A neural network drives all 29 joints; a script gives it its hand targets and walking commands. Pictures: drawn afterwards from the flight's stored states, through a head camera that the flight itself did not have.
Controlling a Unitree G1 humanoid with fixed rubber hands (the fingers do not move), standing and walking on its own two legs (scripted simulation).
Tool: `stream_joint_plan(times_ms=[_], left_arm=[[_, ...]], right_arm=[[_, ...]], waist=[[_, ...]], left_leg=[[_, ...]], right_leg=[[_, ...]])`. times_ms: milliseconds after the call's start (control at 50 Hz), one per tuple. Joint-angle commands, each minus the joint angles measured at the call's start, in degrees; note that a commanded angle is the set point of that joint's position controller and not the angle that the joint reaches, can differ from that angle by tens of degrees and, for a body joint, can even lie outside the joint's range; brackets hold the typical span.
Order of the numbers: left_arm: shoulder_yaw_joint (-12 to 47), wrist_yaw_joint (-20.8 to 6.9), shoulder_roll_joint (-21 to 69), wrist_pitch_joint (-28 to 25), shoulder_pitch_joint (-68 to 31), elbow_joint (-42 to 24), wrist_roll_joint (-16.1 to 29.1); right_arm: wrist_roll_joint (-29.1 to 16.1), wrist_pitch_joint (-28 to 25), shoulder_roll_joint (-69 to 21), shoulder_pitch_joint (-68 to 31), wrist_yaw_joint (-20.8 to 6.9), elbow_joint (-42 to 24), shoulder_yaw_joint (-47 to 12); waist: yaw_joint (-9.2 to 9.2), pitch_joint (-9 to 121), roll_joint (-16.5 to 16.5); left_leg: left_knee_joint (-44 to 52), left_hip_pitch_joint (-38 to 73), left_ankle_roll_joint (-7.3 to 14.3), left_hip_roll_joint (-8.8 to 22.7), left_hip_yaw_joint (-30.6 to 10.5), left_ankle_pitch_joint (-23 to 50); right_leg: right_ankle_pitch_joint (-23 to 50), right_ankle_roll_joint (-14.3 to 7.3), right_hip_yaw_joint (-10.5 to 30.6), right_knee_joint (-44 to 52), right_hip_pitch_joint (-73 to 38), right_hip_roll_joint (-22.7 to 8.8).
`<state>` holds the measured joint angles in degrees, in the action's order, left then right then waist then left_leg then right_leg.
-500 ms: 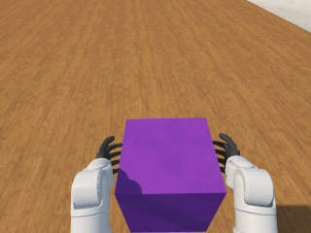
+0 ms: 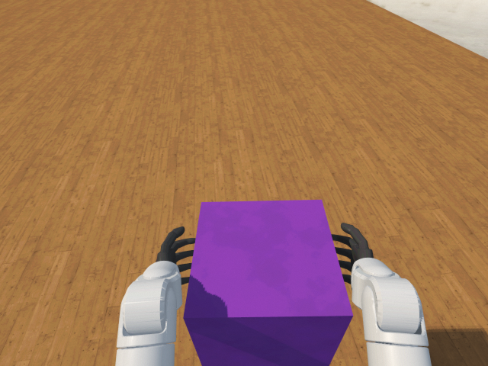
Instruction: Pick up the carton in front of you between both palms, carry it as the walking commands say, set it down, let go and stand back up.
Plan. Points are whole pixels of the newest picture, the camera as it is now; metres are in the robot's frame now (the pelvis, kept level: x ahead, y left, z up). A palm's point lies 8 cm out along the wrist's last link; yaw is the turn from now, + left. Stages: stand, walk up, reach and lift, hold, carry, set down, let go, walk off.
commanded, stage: carry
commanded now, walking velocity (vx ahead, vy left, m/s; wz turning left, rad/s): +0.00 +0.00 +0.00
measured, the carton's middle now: (263, 290) +0.27 +0.00 -0.02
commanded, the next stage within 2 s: hold in 0.72 s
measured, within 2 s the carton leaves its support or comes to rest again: neither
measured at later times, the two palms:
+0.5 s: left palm (172, 286) +0.25 +0.15 +0.04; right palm (358, 283) +0.25 -0.15 +0.04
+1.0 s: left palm (167, 300) +0.22 +0.15 +0.05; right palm (365, 295) +0.23 -0.15 +0.05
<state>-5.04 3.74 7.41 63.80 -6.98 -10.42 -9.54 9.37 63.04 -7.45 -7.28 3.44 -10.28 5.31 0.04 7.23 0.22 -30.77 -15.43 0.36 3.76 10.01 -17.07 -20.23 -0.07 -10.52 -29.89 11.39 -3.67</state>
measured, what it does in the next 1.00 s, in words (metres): shifts its weight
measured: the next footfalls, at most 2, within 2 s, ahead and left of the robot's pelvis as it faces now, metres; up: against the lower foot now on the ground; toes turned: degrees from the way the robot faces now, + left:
none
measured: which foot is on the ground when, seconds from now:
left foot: down 0.00-1.00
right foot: down 0.00-1.00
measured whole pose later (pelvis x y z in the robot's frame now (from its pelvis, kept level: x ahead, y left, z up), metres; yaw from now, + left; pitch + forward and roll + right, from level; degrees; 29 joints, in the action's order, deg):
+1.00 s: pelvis -0.06 +0.00 +0.01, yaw +1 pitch -7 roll +0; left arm -10.1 1.3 8.2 42.3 -12.7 11.5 -15.6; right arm 15.2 40.6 -8.4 -13.5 0.6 13.3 10.9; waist 0.0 -2.3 1.1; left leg -21.3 -5.8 -0.1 0.3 0.7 -8.3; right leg -13.0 -0.7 0.0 -22.9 2.7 0.4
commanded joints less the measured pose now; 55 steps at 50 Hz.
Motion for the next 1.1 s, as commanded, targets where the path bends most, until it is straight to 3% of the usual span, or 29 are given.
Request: stream_joint_plan(times_ms=[0, 200, 340, 420, 560, 700, 720, 740, 760, 780, 800, 820, 860, 940, 1080], left_arm=[[38.2, -14.64, 51.31, -4.11, -27.05, -2.81, 20.71], [30.45, -14.46, 47.82, -14.54, -27.07, 6.77, 13.55], [23.95, -15.21, 49.88, -23.83, -31.75, 17.26, 8.88], [23.15, -15.85, 52.37, -27.39, -33.8, 20.39, 8.09], [27.73, -15.93, 54.15, -25.79, -31.76, 16.91, 10.49], [27.43, -15.61, 52.45, -24.02, -30.61, 15.59, 10.39], [26.47, -15.97, 53.69, -23.62, -25.82, 14.44, 9.96], [26.01, -15.79, 51.54, -24.27, -26.51, 11.94, 9.8], [25.82, -15.77, 51.48, -24.21, -26.28, 12.09, 9.32], [26.51, -15.49, 51.65, -24.37, -28.17, 12.25, 9.42], [25.68, -15.28, 51.06, -24.38, -28.05, 13.53, 8.89], [25.4, -15.24, 50.45, -24.45, -28.09, 14.01, 8.22], [24.75, -15.27, 51.34, -24.86, -29.18, 15.25, 8.03], [24.61, -16.12, 53.07, -24.57, -31.23, 17.4, 8.29], [22.18, -18.02, 54.87, -24.03, -35.27, 22.08, 7.65]], right_arm=[[-20.36, -3.35, -51.84, -25.25, -14.4, -1.49, -38.1], [-12.86, -13.73, -48.13, -25.17, -14.19, 7.98, -30.18], [-8.47, -22.87, -50.09, -30.01, -14.94, 18.26, -23.94], [-7.6, -26.44, -52.69, -32.03, -15.6, 21.61, -23.18], [-9.94, -24.85, -54.35, -29.85, -15.65, 18.19, -27.43], [-9.83, -22.99, -52.64, -28.75, -15.35, 17.07, -27.02], [-9.14, -22.77, -54.05, -23.66, -15.8, 17.45, -26.22], [-8.73, -23.67, -52.4, -24.56, -15.48, 15.02, -25.12], [-8.48, -23.67, -52.02, -25.03, -15.43, 14.76, -25.11], [-8.79, -23.95, -52.21, -26.31, -15.15, 15.27, -25.34], [-8.77, -24.12, -51.59, -26.86, -15.42, 15.89, -24.97], [-8.71, -24.11, -51.79, -27.27, -15.64, 16.71, -25.25], [-8.66, -24.45, -51.95, -28.82, -15.97, 17.44, -25.38], [-7.96, -24.56, -52.9, -29.97, -16.6, 20.5, -23.52], [-6.89, -24.41, -55.0, -34.21, -17.89, 25.49, -20.5]], waist=[[-0.03, 9.88, -0.41], [0.03, 8.71, -0.27], [-0.02, 9.88, -0.3], [0.0, 11.31, -0.35], [0.06, 13.33, -0.3], [0.06, 11.89, -0.26], [0.47, 7.32, 1.23], [0.48, 9.88, 2.79], [0.02, 8.7, 1.63], [0.52, 9.72, 0.83], [0.33, 9.01, -2.11], [0.03, 6.88, 0.14], [-0.65, 6.25, 1.24], [0.02, 4.98, 0.05], [0.2, 0.54, 1.06]], left_leg=[[4.09, 5.13, 0.57, 6.27, -6.09, 19.96], [5.91, 3.82, 0.57, 6.16, -6.41, 14.34], [6.34, 3.71, 0.61, 5.95, -6.66, 12.18], [5.97, 4.04, 0.57, 5.89, -6.73, 12.66], [4.69, 4.66, 0.67, 6.0, -6.56, 16.08], [4.67, 3.89, 0.59, 6.04, -6.4, 16.14], [7.62, 14.96, 1.39, -8.57, -13.44, 28.69], [7.86, 17.87, 1.58, -7.49, -15.63, 30.14], [8.29, 18.15, 1.27, -8.17, -15.51, 32.31], [8.69, 19.77, 0.79, -8.22, -15.58, 31.8], [9.67, 20.14, 0.4, -8.34, -15.23, 25.75], [9.69, 20.53, 0.27, -8.67, -15.02, 23.79], [9.52, 21.14, 0.49, -8.82, -15.16, 23.2], [9.88, 20.91, 0.41, -8.31, -14.68, 17.11], [10.15, 19.34, 0.48, -7.94, -14.19, 7.82]], right_leg=[[19.04, -0.26, 5.58, 4.52, -2.05, -6.21], [13.05, -0.67, 5.98, 6.4, 0.48, -6.31], [10.58, -1.09, 6.39, 6.86, 0.94, -6.19], [11.19, -1.29, 6.5, 6.45, 0.52, -6.19], [14.71, -1.21, 6.37, 4.93, -0.14, -6.24], [15.22, -1.04, 6.24, 4.91, 0.48, -6.21], [32.86, -1.2, 15.5, 8.85, -5.63, 7.8], [33.9, -1.84, 16.79, 8.6, -7.61, 7.03], [38.09, -1.31, 16.89, 8.29, -8.65, 6.89], [36.08, -0.83, 16.72, 8.18, -9.01, 7.48], [28.75, -1.02, 16.27, 9.31, -9.17, 7.68], [24.87, -0.93, 16.14, 10.52, -6.86, 8.01], [23.84, -0.52, 16.44, 10.81, -5.74, 7.82], [16.57, -1.15, 16.31, 11.53, -3.94, 7.36], [5.71, -1.94, 16.21, 12.92, 0.44, 6.52]])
